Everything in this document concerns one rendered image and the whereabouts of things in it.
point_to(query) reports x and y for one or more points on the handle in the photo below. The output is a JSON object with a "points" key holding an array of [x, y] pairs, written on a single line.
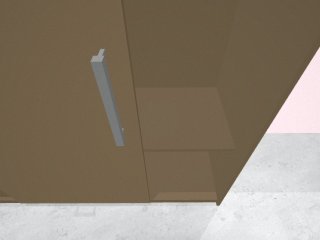
{"points": [[101, 74]]}

